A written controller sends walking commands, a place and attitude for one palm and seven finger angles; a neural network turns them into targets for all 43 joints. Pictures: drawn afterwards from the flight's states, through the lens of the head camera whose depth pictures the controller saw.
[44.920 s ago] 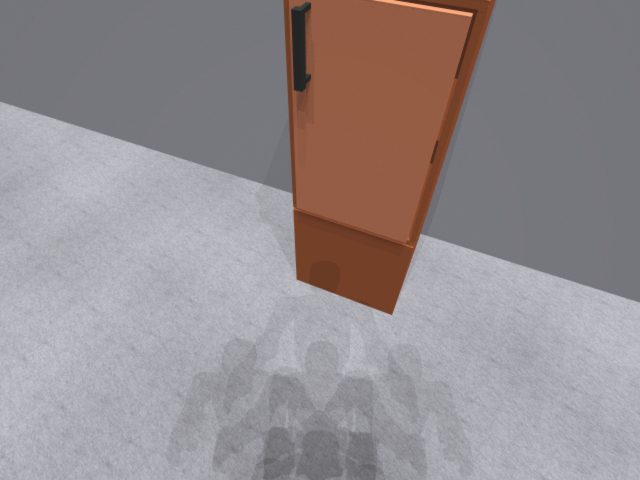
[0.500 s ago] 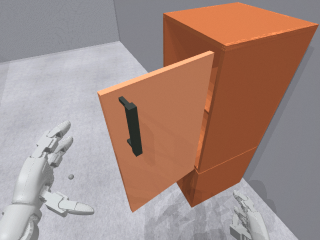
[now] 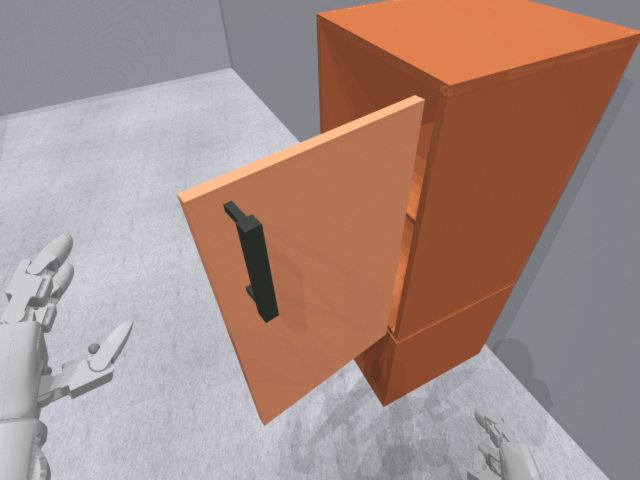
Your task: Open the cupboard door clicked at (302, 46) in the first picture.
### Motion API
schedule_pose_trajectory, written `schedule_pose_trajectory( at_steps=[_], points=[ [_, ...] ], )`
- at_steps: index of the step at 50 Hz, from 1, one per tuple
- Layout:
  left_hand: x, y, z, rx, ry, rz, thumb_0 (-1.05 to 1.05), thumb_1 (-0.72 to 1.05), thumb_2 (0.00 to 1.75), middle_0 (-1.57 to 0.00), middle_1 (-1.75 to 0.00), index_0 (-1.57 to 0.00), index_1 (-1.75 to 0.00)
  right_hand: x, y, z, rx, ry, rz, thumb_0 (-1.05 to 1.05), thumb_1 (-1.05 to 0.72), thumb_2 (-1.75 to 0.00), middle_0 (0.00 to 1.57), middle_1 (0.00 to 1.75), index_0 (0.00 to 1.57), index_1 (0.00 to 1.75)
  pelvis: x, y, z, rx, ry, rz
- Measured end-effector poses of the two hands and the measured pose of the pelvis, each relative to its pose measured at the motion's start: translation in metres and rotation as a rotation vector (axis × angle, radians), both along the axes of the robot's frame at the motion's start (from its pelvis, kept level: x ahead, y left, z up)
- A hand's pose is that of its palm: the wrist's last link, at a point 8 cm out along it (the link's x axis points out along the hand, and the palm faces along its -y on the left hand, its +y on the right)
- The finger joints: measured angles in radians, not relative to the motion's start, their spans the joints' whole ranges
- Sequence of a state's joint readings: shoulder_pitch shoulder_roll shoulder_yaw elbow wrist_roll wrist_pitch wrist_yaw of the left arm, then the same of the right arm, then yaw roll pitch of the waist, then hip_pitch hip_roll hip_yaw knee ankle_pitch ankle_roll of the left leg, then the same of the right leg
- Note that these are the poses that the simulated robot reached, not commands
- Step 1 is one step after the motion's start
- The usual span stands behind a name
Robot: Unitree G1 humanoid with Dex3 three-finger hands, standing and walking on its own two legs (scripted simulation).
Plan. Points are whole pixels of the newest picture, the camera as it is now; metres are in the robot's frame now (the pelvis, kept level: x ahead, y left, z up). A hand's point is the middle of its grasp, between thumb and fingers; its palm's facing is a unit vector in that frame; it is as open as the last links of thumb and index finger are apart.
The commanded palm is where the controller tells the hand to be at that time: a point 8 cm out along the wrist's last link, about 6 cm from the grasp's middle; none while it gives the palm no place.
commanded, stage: draw the hand back to the body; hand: left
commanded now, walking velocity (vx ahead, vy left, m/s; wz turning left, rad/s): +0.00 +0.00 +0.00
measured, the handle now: (251, 264) +0.31 +0.12 +0.14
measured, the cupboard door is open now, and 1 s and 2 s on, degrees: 100 100 100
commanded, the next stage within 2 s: step back with the hand held close in 0.50 s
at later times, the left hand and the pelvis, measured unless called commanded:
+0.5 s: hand (87, 352) +0.18 +0.25 +0.15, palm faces +0.46 -0.80 -0.39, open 7.4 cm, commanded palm +0.13 +0.29 +0.17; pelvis +0.00 -0.01 +0.00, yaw +0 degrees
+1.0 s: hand (66, 369) +0.16 +0.26 +0.15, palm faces +0.34 -0.78 -0.53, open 7.4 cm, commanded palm +0.11 +0.31 +0.17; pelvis -0.04 +0.01 -0.01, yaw -1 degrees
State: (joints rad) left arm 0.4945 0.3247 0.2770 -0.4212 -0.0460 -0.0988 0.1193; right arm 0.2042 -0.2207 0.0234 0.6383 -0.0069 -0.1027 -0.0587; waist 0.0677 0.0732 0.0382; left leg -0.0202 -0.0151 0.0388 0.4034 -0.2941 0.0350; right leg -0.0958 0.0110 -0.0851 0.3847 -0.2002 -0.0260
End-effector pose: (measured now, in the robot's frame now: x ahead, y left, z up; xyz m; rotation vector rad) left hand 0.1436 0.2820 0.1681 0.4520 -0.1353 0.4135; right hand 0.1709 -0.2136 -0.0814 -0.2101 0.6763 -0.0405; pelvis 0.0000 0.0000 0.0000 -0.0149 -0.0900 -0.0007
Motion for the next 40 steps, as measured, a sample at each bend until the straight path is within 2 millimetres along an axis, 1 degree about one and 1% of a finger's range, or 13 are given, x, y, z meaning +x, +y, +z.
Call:
schedule_pose_trajectory(
  at_steps=[9,15,21,32,36,40],
  points=[
    [-0.002,0.010,0.002,0.012,0.000,0.057,0.01,0.70,0.81,-0.20,-0.30,-0.21,-0.31,0.004,-0.009,0.000,-0.007,0.005,-0.009,0.02,-0.90,-0.90,0.20,0.30,0.20,0.30,0.000,-0.005,0.001,0.001,0.000,-0.001],
    [-0.004,0.007,-0.001,-0.006,-0.002,0.062,0.02,0.83,0.87,-0.20,-0.30,-0.21,-0.31,0.005,-0.013,0.002,-0.011,-0.002,-0.002,0.02,-0.90,-0.90,0.20,0.30,0.20,0.30,-0.002,-0.009,0.001,0.001,-0.001,0.001],
    [-0.005,0.002,-0.001,-0.007,0.000,0.049,0.02,0.87,0.89,-0.21,-0.30,-0.21,-0.31,0.005,-0.014,0.003,-0.009,-0.008,-0.003,0.02,-0.90,-0.90,0.20,0.30,0.20,0.30,-0.003,-0.011,0.001,0.002,-0.004,0.001],
    [-0.008,0.001,-0.001,-0.007,-0.003,0.052,0.02,0.89,0.90,-0.21,-0.30,-0.21,-0.31,-0.002,-0.015,0.002,-0.003,-0.004,-0.005,0.02,-0.90,-0.90,0.20,0.30,0.20,0.30,-0.008,-0.013,0.001,0.002,-0.009,0.000],
    [-0.006,0.009,0.007,0.045,-0.021,0.045,0.02,0.89,0.90,-0.21,-0.30,-0.21,-0.31,-0.007,-0.017,0.002,-0.002,0.012,-0.023,0.02,-0.90,-0.90,0.20,0.30,0.20,0.30,-0.012,-0.013,0.001,-0.006,0.030,0.003],
    [-0.003,0.012,0.005,0.079,0.010,0.012,0.02,0.89,0.90,-0.21,-0.30,-0.21,-0.31,-0.017,-0.022,0.001,-0.018,0.035,-0.061,0.02,-0.90,-0.90,0.20,0.30,0.20,0.30,-0.017,-0.007,0.000,-0.006,0.070,-0.005]
  ],
)
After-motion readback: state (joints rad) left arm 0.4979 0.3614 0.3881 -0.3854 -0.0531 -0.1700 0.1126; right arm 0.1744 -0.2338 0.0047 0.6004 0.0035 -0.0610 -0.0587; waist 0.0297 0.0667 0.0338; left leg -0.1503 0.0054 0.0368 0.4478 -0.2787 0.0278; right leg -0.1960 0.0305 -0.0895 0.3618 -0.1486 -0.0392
